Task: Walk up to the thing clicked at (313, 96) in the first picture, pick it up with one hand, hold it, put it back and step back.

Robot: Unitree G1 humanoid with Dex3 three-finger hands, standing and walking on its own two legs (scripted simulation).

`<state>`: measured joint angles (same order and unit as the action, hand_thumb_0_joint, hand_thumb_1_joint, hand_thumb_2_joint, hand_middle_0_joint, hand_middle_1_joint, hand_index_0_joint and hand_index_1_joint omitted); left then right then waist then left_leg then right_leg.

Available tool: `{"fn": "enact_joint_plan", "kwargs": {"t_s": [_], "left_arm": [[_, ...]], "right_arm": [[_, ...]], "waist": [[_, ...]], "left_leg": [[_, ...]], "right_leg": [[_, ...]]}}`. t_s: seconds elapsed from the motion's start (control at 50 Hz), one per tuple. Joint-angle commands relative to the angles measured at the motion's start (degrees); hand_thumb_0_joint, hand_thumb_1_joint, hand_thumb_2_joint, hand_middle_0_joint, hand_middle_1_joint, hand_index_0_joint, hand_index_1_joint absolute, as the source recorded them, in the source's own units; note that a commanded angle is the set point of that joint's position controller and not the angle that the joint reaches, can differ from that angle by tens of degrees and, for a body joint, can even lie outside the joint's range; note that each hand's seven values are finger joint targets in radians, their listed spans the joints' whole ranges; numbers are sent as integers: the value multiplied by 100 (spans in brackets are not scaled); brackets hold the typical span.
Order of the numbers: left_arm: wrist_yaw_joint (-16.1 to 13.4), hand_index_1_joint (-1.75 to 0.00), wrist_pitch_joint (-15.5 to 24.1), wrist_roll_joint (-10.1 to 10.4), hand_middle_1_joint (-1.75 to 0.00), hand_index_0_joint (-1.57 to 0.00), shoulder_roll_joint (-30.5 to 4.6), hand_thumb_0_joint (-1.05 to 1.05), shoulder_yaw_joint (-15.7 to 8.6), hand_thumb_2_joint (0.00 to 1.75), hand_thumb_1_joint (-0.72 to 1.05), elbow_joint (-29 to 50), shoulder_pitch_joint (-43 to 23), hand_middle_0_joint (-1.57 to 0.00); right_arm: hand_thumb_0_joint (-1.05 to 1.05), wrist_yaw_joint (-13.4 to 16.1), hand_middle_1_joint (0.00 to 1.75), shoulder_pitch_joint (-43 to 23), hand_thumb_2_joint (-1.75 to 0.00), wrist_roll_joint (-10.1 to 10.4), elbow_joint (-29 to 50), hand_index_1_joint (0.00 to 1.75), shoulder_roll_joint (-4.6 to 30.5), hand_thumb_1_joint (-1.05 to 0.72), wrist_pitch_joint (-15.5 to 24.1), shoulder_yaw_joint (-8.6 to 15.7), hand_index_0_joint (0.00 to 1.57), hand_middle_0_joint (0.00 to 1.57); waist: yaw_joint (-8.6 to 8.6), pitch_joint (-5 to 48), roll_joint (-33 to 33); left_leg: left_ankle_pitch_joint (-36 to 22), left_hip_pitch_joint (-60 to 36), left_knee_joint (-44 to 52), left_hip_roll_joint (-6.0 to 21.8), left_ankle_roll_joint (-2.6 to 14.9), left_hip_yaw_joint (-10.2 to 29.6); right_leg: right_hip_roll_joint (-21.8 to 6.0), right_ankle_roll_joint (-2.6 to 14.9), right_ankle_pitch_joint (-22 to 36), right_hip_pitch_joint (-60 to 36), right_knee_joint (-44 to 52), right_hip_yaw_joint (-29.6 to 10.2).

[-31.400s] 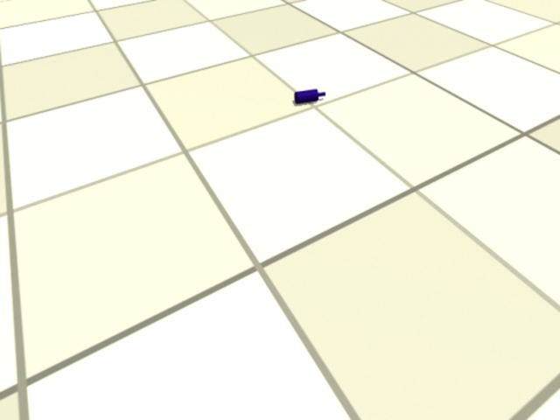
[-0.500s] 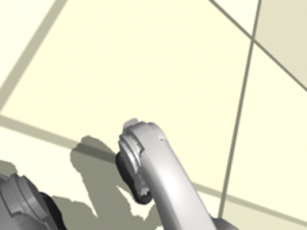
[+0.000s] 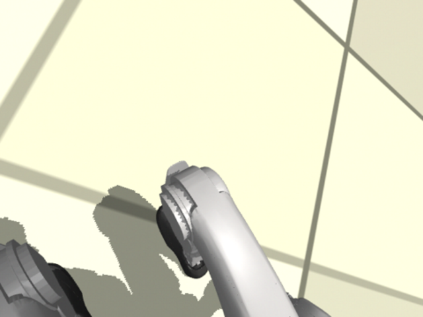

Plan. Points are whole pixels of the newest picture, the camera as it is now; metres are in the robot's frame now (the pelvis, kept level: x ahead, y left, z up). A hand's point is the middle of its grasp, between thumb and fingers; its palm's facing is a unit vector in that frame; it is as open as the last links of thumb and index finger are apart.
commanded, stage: close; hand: left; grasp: from above
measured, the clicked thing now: out of the picture +0.49 +0.29 -0.28
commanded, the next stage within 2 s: settle in 0.54 s
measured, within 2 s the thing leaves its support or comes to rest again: leaves its support in 1.04 s
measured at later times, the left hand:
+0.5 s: hand out of the picture +0.46 +0.31 -0.25, palm faces -0.32 -0.30 -0.90, open 10.5 cm
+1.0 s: hand out of the picture +0.47 +0.31 -0.25, palm faces -0.32 -0.32 -0.89, open 10.3 cm
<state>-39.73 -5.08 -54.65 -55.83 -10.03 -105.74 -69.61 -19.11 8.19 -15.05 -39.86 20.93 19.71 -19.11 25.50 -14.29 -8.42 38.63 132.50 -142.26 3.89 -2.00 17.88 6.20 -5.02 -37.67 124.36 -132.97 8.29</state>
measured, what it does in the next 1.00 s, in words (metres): stands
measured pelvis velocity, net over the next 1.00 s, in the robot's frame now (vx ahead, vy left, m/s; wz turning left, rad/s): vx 0.00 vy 0.00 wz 0.00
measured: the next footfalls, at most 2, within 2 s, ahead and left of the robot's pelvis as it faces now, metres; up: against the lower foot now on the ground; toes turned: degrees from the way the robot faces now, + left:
none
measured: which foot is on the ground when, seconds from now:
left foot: down 0.00-1.00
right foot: down 0.00-1.00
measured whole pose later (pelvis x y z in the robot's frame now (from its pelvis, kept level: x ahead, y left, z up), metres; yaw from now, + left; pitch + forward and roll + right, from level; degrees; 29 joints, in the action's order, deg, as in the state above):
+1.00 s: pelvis +0.00 +0.00 +0.00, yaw +0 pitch +28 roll -14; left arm -35.4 -7.8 -54.7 -52.5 -8.5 -99.1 -67.9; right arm -18.9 9.9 -13.6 -40.5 19.9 18.6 -17.5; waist 24.0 -11.6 -7.6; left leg 38.7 133.1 -141.1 3.8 -1.8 17.2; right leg 5.6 -4.6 -38.0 124.8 -132.1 8.0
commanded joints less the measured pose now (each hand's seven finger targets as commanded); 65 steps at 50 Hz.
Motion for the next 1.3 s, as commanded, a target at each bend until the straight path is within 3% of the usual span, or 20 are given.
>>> {"fn": "enact_joint_plan", "kwargs": {"t_s": [0.0,0.04,0.18,0.3,0.34,0.42,0.52,0.58,0.66,0.82,0.86,0.92,1.02,1.06,1.08,1.14,1.18,1.24,1.28], "left_arm": [[-306,-67,-13,-79,-68,-63,-1043,0,141,64,16,511,-1427,-63],[-298,-67,-26,-103,-68,-65,-1141,0,112,65,18,488,-1437,-65],[-274,-63,-39,-68,-63,-73,-924,0,254,62,28,553,-1459,-73],[-260,-61,-56,-81,-61,-79,-961,0,294,61,35,527,-1462,-79],[-216,-58,-51,-46,-59,-81,-787,0,388,58,37,578,-1540,-81],[-226,-59,-59,-71,-59,-84,-937,0,332,60,42,585,-1552,-84],[-197,-57,-71,-66,-57,-90,-781,0,425,59,48,620,-1618,-90],[-181,-54,-77,-68,-53,-93,-864,0,403,60,51,656,-1563,-94],[-137,-59,-78,-82,-62,-98,-857,0,430,59,55,646,-1517,-96],[92,-63,-179,-21,-63,-104,-825,0,480,69,62,1089,-1681,-104],[94,-63,-198,-54,-64,-107,-931,0,362,68,65,1198,-1564,-106],[95,-61,-270,-61,-62,-109,-881,0,312,67,69,1587,-1759,-108],[144,-58,-430,-125,-57,-109,-853,0,98,67,68,2410,-1744,-109],[210,-56,-555,-75,-56,-110,-539,0,171,64,69,2325,-1513,-110],[240,-56,-614,-95,-55,-110,-605,0,95,66,69,2462,-1512,-111],[419,-58,-772,-29,-57,-112,-273,0,159,71,71,2627,-1451,-113],[582,-58,-868,16,-57,-113,123,0,346,73,72,2598,-1359,-114],[727,-59,-927,63,-58,-115,174,0,245,75,74,2698,-1234,-116],[854,-63,-976,140,-62,-117,466,0,416,78,77,2522,-1272,-118]], "right_arm": [[0,-3,30,1385,-90,20,-167,30,1891,-90,-21,439,20,20],[0,22,30,1323,-90,38,-201,30,1922,-89,-22,456,20,20],[0,13,30,1312,-90,33,-170,30,1921,-89,0,481,20,20],[0,21,30,1260,-90,49,-196,30,1936,-89,9,474,20,20],[0,17,30,1309,-90,24,-188,30,1883,-89,9,477,20,20],[0,29,30,1329,-90,41,-184,30,1953,-89,-7,453,20,20],[0,30,30,1317,-90,37,-161,30,1935,-89,-3,468,20,20],[0,48,30,1310,-90,47,-157,30,1914,-89,-19,455,20,20],[0,49,30,1323,-90,35,-135,30,1938,-91,-16,465,20,20],[0,53,30,1361,-90,143,-201,30,1834,-91,-28,498,20,20],[0,66,30,1432,-90,181,-203,30,1819,-91,-81,583,20,20],[0,20,30,1424,-90,183,-206,30,1799,-91,-98,667,20,20],[0,6,30,1385,-90,334,-183,30,1746,-91,-153,905,20,20],[0,6,30,1311,-90,399,-167,30,1635,-91,-216,989,20,20],[0,8,30,1326,-90,435,-214,30,1646,-90,-243,1048,20,20],[0,5,30,1395,-90,503,-308,30,1540,-90,-305,1188,20,20],[0,13,30,1484,-90,541,-378,30,1470,-90,-318,1268,20,20],[0,45,30,1688,-90,550,-570,30,1453,-89,-330,1399,20,20],[0,76,30,1461,-90,599,-465,30,1367,-90,-345,1429,20,20]], "waist": [[445,3754,3055],[443,3705,3079],[501,3597,3080],[479,3645,3076],[539,3622,3126],[475,3727,3068],[541,3658,3115],[503,3722,3114],[522,3696,3104],[356,3964,3403],[229,4185,3547],[214,4345,3641],[-119,5054,4065],[-244,5058,4058],[-271,5039,3948],[-386,5169,3869],[-351,5178,3525],[-415,5141,3299],[-469,5106,3098]], "left_leg": [[-1006,-2672,1300,172,176,-775],[-887,-2689,1355,175,159,-738],[-883,-2753,1389,175,144,-689],[-854,-2728,1387,175,147,-680],[-869,-2795,1422,158,142,-703],[-989,-2725,1369,178,159,-720],[-880,-2731,1428,170,143,-671],[-939,-2786,1408,161,146,-726],[-892,-2763,1413,153,155,-735],[-1035,-2992,1446,166,118,-737],[-1116,-3070,1519,161,98,-785],[-1157,-3107,1451,154,119,-854],[-1473,-3577,1611,167,49,-876],[-1384,-3504,1674,153,56,-950],[-1277,-3355,1658,124,85,-975],[-1292,-3224,1651,92,114,-1072],[-1388,-3084,1576,84,163,-1110],[-1397,-2926,1612,29,187,-1160],[-1160,-2814,1658,32,211,-1141]], "right_leg": [[145,518,1527,-2345,1321,810],[148,534,1396,-2193,1320,856],[126,525,1420,-2090,1320,883],[138,529,1397,-2078,1325,880],[122,535,1409,-2105,1345,875],[141,520,1518,-2191,1363,873],[123,534,1426,-2079,1330,901],[142,531,1489,-2177,1362,853],[152,533,1441,-2190,1383,851],[98,561,1525,-2042,1272,850],[127,595,1589,-2237,1286,796],[121,590,1660,-2171,1284,763],[90,661,1853,-2055,1171,722],[116,688,1783,-2050,1198,639],[96,668,1704,-1957,1240,629],[84,666,1696,-1875,1245,554],[102,636,1834,-1913,1290,501],[54,619,1789,-1841,1283,463],[74,635,1542,-1696,1324,423]]}}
